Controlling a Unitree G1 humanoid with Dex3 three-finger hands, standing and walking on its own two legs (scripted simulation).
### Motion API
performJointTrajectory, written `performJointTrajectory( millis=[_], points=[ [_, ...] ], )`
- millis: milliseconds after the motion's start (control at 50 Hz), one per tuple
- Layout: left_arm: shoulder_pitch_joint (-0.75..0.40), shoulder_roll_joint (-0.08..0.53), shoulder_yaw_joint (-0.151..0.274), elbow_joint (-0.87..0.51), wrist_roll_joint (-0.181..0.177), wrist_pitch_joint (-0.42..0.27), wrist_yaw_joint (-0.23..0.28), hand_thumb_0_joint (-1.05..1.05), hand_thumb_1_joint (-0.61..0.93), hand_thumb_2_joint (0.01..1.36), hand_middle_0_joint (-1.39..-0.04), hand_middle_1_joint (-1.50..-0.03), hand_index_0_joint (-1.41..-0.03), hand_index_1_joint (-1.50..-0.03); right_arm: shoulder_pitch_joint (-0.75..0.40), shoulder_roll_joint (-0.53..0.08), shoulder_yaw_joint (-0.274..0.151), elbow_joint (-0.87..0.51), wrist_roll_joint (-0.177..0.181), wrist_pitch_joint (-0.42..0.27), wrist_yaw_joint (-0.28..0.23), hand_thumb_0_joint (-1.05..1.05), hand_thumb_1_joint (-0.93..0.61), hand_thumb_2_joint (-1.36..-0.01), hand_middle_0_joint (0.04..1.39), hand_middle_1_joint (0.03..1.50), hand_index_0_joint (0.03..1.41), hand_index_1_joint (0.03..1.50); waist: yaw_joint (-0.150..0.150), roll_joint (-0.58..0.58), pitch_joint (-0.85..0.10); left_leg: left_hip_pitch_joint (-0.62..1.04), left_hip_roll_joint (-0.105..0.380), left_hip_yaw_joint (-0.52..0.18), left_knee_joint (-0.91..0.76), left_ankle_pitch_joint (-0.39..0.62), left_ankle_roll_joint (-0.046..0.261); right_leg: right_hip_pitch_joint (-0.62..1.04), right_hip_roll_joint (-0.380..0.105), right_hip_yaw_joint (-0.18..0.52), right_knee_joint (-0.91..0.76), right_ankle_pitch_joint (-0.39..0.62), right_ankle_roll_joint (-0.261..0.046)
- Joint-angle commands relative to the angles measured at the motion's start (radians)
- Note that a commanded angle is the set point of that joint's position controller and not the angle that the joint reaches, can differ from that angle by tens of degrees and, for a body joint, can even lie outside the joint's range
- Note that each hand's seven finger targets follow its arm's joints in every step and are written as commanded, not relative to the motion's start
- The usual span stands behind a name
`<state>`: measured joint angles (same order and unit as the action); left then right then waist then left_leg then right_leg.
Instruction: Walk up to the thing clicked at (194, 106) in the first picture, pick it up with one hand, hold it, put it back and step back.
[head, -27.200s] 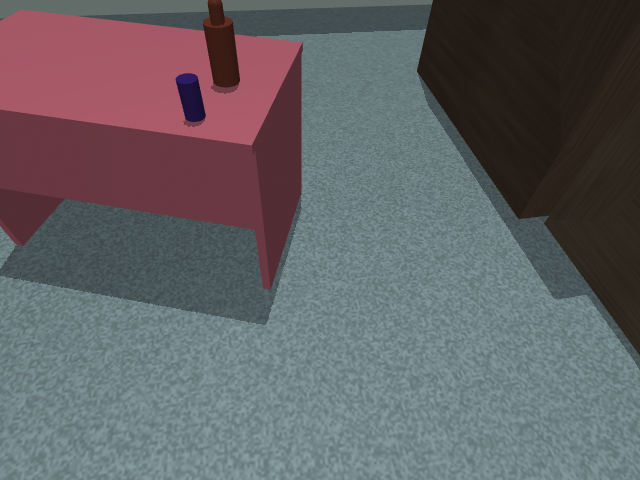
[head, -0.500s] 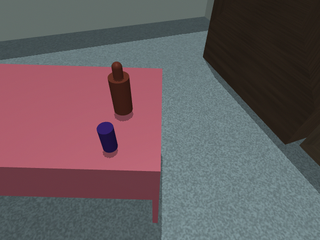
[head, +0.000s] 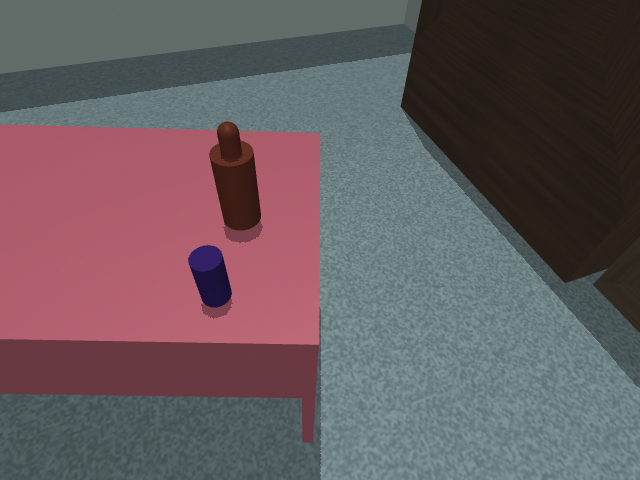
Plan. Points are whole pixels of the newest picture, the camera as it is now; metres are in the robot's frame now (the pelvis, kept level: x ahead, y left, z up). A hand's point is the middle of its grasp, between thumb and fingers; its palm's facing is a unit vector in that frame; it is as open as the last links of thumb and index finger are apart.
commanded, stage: stand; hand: left
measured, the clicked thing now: (211, 277) +0.44 +0.17 -0.06
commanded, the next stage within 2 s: step back in 1.54 s
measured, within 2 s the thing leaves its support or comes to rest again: neither
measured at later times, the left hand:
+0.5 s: hand out of the picture +0.08 +0.25 -0.16, palm faces -0.01 -0.94 -0.34, open 7.4 cm
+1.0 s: hand out of the picture +0.08 +0.25 -0.16, palm faces -0.02 -0.94 -0.34, open 7.4 cm
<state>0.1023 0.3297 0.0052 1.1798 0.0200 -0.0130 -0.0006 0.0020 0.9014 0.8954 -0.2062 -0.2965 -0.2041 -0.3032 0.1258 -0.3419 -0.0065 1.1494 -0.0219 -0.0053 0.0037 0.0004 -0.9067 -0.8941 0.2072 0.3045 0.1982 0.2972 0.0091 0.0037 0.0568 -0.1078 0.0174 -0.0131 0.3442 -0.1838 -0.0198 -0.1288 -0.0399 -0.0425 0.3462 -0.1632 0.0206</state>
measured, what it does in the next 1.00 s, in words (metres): stands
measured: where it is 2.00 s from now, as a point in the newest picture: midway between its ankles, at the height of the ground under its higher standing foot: outside the picture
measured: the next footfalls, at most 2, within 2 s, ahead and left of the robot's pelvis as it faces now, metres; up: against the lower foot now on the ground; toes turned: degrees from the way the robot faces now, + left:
none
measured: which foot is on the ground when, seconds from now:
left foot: down 0.00-1.00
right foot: down 0.00-1.00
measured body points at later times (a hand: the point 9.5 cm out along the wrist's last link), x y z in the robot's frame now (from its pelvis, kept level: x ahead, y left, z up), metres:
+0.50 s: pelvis +0.01 +0.00 +0.00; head +0.01 +0.00 +0.45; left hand +0.08 +0.30 -0.13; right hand +0.08 -0.30 -0.13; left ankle +0.01 +0.13 -0.75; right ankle +0.02 -0.13 -0.75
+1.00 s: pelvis +0.01 +0.00 +0.00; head +0.02 +0.00 +0.45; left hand +0.08 +0.30 -0.13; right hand +0.08 -0.30 -0.14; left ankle +0.01 +0.13 -0.75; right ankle +0.02 -0.13 -0.75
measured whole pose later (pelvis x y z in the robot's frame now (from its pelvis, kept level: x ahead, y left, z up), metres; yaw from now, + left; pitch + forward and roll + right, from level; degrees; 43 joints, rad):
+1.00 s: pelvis +0.01 +0.00 +0.00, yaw +0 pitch -2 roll +0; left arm 0.11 0.34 0.01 1.15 0.01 -0.01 0.00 0.00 0.90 0.90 -0.21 -0.30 -0.20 -0.30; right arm 0.12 -0.35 0.00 1.14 -0.02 0.00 0.01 0.00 -0.91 -0.89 0.21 0.30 0.20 0.30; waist 0.01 0.00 0.05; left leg -0.09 0.02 -0.01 0.32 -0.19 -0.02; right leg -0.12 -0.04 -0.04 0.33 -0.17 0.02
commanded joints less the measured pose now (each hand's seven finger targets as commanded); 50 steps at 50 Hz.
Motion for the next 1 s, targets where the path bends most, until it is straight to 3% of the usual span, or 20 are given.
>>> performJointTrajectory(
  millis=[0,160,280,420,700,740,980],
  points=[
    [-0.032,0.214,0.037,-0.056,-0.004,-0.024,0.013,0.0,0.9,0.9,-0.2,-0.3,-0.2,-0.301,-0.034,-0.209,-0.033,-0.054,0.006,-0.024,-0.016,0.0,-0.9,-0.9,0.2,0.3,0.2,0.3,-0.004,-0.001,-0.069,-0.026,0.106,-0.079,-0.067,0.092,0.04,0.044,-0.1,0.096,-0.063,0.092,-0.026],
    [-0.034,0.212,0.037,-0.063,-0.006,-0.024,0.015,0.0,0.9,0.9,-0.2,-0.3,-0.2,-0.301,-0.044,-0.213,-0.036,-0.057,0.008,-0.023,-0.016,0.0,-0.9,-0.9,0.2,0.3,0.2,0.3,-0.008,0.0,-0.077,-0.006,0.112,-0.077,-0.064,0.134,0.038,0.049,-0.099,0.09,-0.061,0.117,-0.026],
    [-0.03,0.217,0.039,-0.066,-0.007,-0.02,0.013,0.0,0.9,0.9,-0.2,-0.3,-0.2,-0.301,-0.047,-0.21,-0.033,-0.057,0.007,-0.022,-0.017,0.0,-0.9,-0.9,0.2,0.3,0.2,0.3,-0.005,0.002,-0.059,-0.026,0.11,-0.073,-0.078,0.081,0.037,0.045,-0.102,0.095,-0.068,0.088,-0.028],
    [-0.032,0.221,0.04,-0.073,-0.006,-0.021,0.012,0.0,0.9,0.9,-0.2,-0.3,-0.2,-0.301,-0.051,-0.215,-0.036,-0.059,0.008,-0.024,-0.015,0.0,-0.9,-0.9,0.2,0.3,0.2,0.3,-0.006,-0.003,-0.07,-0.007,0.112,-0.075,-0.077,0.122,0.033,0.043,-0.098,0.091,-0.064,0.102,-0.028],
    [-0.026,0.226,0.04,-0.082,-0.008,-0.02,0.012,0.0,0.9,0.9,-0.2,-0.3,-0.2,-0.301,-0.048,-0.215,-0.036,-0.062,0.008,-0.021,-0.012,0.0,-0.9,-0.9,0.2,0.3,0.2,0.3,-0.006,-0.005,-0.055,-0.022,0.109,-0.074,-0.086,0.069,0.035,0.033,-0.096,0.094,-0.077,0.057,-0.03],
    [-0.027,0.222,0.04,-0.087,-0.007,-0.022,0.011,0.0,0.9,0.9,-0.2,-0.3,-0.2,-0.301,-0.044,-0.216,-0.037,-0.065,0.008,-0.022,-0.012,0.0,-0.9,-0.9,0.2,0.3,0.2,0.3,-0.009,-0.009,-0.077,-0.014,0.111,-0.069,-0.074,0.098,0.039,0.049,-0.103,0.099,-0.07,0.107,-0.033],
    [-0.02,0.224,0.038,-0.088,-0.008,-0.019,0.011,0.0,0.9,0.9,-0.2,-0.3,-0.2,-0.301,-0.046,-0.213,-0.032,-0.07,0.011,-0.023,-0.013,0.0,-0.9,-0.9,0.2,0.3,0.2,0.3,-0.007,0.002,-0.072,-0.011,0.109,-0.068,-0.076,0.124,0.035,0.048,-0.1,0.092,-0.064,0.129,-0.031]
  ],
)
